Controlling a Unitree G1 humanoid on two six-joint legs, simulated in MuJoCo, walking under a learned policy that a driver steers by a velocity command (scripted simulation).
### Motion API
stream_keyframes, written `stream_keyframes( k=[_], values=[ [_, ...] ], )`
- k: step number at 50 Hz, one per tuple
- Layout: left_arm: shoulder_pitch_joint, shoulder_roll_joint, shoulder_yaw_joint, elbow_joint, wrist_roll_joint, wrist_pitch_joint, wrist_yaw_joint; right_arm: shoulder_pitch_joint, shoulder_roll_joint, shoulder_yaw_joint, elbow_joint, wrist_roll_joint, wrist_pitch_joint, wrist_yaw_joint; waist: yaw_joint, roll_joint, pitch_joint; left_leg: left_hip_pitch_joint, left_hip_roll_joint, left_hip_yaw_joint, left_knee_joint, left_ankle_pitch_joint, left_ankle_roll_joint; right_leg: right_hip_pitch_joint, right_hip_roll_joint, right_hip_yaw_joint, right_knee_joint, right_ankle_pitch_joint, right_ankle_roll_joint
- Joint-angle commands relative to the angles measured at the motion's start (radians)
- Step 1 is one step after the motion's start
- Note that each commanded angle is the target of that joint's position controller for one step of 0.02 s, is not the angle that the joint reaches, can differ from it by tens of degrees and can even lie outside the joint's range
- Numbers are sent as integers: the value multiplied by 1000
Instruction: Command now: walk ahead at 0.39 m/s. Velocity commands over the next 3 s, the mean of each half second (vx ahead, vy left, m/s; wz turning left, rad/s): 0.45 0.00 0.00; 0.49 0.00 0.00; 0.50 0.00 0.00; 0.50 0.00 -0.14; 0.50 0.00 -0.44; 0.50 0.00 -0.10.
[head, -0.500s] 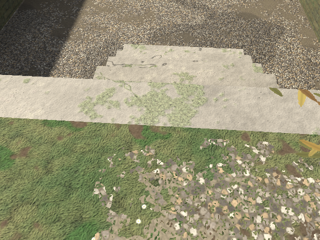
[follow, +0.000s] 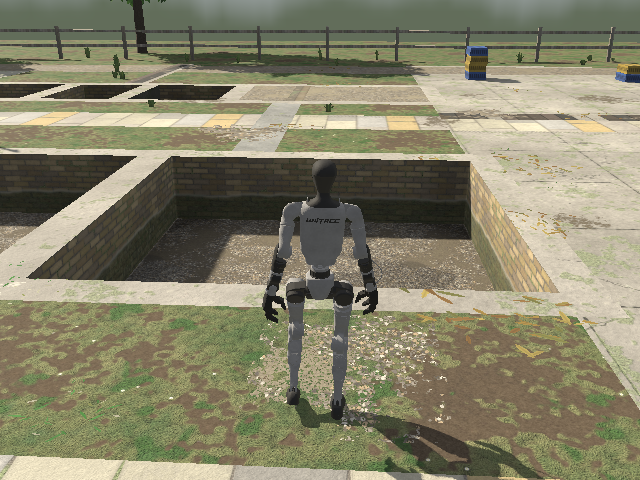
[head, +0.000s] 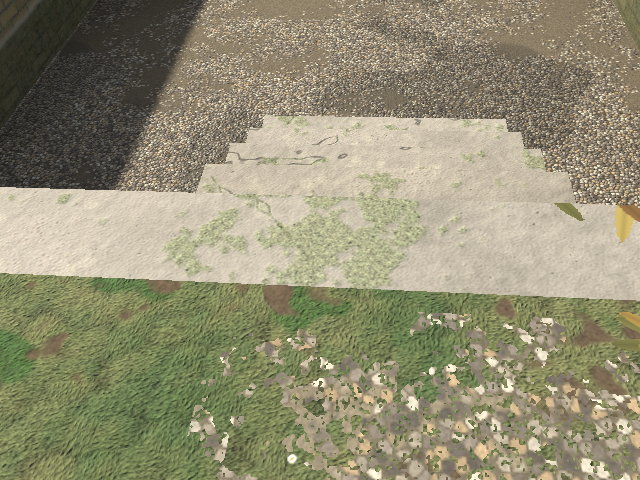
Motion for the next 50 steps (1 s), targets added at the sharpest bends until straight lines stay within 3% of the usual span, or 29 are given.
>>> stream_keyframes(
  k=[1,3,7,12,13,15,16,17,18,19,20,21,22,23,24,25,28,31,35,39,42,43,44,45,46,47,48,49,50],
  values=[
    [59,100,3,-28,0,-11,-13,-125,-84,-18,-92,-15,-48,12,0,-100,164,-476,95,-47,68,152,19,234,-294,391,-347,59,-124],
    [108,75,-8,-21,10,3,-8,-148,-56,-17,-94,-19,-42,24,10,-126,135,-415,91,-4,-5,215,-2,228,-240,258,-340,288,-103],
    [128,125,-4,-39,15,15,14,-335,0,8,-170,-18,-32,34,40,-111,167,-324,52,52,-278,340,-35,136,-202,151,-371,402,-106],
    [163,155,12,-28,-4,14,20,-461,-29,17,-235,-6,-34,55,43,-138,206,-229,24,66,-467,392,-7,173,-246,115,-386,442,-111],
    [155,159,17,-28,-7,16,20,-465,-40,15,-245,-6,-37,59,30,-139,200,-215,20,64,-491,378,8,210,-258,105,-363,503,-103],
    [123,183,28,-37,-3,23,21,-395,-85,-5,-241,-10,-44,62,-30,-168,122,-81,-23,84,-504,331,42,273,-272,83,-244,834,-81],
    [103,192,32,-42,1,31,22,-284,-119,-24,-214,-9,-44,58,-91,-192,43,63,-58,105,-495,310,63,279,-264,64,-115,1025,-66],
    [81,189,30,-53,5,38,20,-103,-161,-50,-159,-4,-39,50,-177,-190,-60,300,-68,103,-506,327,92,207,-226,38,87,1082,-39],
    [63,164,18,-81,19,37,15,89,-227,-70,-118,-17,-31,38,-242,-104,-196,636,117,-114,-481,262,151,-49,-177,24,399,778,-12],
    [207,-14,-28,-87,9,14,-4,170,-284,-77,-94,-34,-28,42,-141,204,-391,948,386,-659,-632,10,332,-408,36,78,787,-91,47],
    [121,72,-7,-82,-22,-19,-11,141,-192,-52,-88,-31,-28,42,-175,154,-346,887,359,-772,-765,-63,297,-517,19,216,932,-190,19],
    [7,135,12,-129,-48,-35,-9,25,-145,-38,-104,-25,-35,41,-146,128,-158,726,328,-598,-782,11,245,-598,-36,179,956,-122,0],
    [-58,150,15,-147,-45,-41,1,-75,-109,-25,-130,-28,-44,44,-105,9,-80,541,297,-457,-806,149,214,-547,-94,157,908,-20,-8],
    [-83,153,29,-149,-30,-34,12,-124,-73,-15,-133,-41,-52,51,-67,-32,-26,392,259,-350,-829,257,192,-488,-127,140,853,34,-8],
    [-51,131,33,-148,-21,-18,15,-136,-50,-7,-124,-52,-57,54,-25,-10,-18,304,225,-277,-856,284,179,-415,-157,149,813,66,-13],
    [-30,103,33,-146,-20,-3,18,-126,-43,-4,-112,-51,-58,56,-8,12,-5,256,207,-241,-882,283,180,-383,-165,145,778,71,-14],
    [-100,98,37,-184,-14,22,22,-75,-87,-8,-85,-46,-60,38,6,23,67,177,197,-169,-945,301,193,-438,-189,123,652,118,9],
    [-241,112,39,-235,1,20,17,-10,-120,-13,-73,-45,-51,15,-25,4,95,221,188,-130,-957,345,182,-538,-192,107,459,290,39],
    [-404,92,24,-276,-6,11,-3,73,-141,-15,-63,-32,-43,6,-78,5,104,267,152,-54,-950,378,138,-476,-133,50,189,458,42],
    [-519,103,15,-320,-16,5,-28,158,-150,-21,-32,-23,-26,3,-113,11,129,425,208,-63,-890,377,130,-509,-109,51,74,410,27],
    [-491,141,26,-333,-18,-4,-44,151,-169,-31,-29,-23,-8,-1,-70,38,100,516,249,-71,-799,534,105,-436,-80,40,26,296,-14],
    [-416,168,39,-316,-17,-6,-44,127,-177,-34,-36,-24,-3,-1,-22,54,52,518,235,-52,-710,707,89,-320,-47,12,14,273,-33],
    [-250,213,65,-264,-15,-6,-39,110,-158,-26,-44,-28,3,0,57,46,-45,473,184,-11,-524,825,63,-103,-17,-8,6,284,-64],
    [-49,291,89,-220,-3,-5,-30,113,-123,-9,-70,-44,2,0,122,-35,-199,270,125,36,-216,626,27,222,-173,166,42,308,-129],
    [38,372,106,-189,4,0,-35,244,22,32,-76,-41,-21,13,60,-311,-352,-145,-69,33,159,-7,-41,589,-412,666,-73,111,-301],
    [31,268,77,-195,0,1,-35,193,-68,13,-64,-16,-48,18,87,-253,-363,-265,-47,-116,294,-180,-25,593,-410,793,-173,29,-285],
    [-70,221,61,-213,-4,-2,-31,88,-136,-5,-99,6,-65,20,75,-209,-200,-339,8,-106,322,-114,-6,462,-376,632,-180,84,-232],
    [-157,192,50,-236,2,-3,-29,24,-140,-6,-114,6,-69,13,45,-117,-120,-307,62,-80,283,-22,-2,308,-340,499,-202,199,-207],
    [-211,164,42,-240,10,-5,-33,-5,-131,-13,-116,-11,-64,6,14,-71,-54,-261,94,-69,214,34,-6,169,-303,405,-232,294,-193]
  ],
)
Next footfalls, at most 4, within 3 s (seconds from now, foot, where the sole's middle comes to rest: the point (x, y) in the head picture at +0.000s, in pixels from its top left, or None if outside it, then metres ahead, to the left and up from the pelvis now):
0.36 left None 0.37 0.13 -0.77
0.90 right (408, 414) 0.69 -0.11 -0.77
1.44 left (306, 305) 0.99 0.13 -0.77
2.00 right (387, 227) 1.27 -0.09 -0.77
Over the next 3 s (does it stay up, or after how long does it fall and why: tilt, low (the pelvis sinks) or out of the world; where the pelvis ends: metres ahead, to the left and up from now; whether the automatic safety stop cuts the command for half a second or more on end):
stays up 1.63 -0.03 -0.19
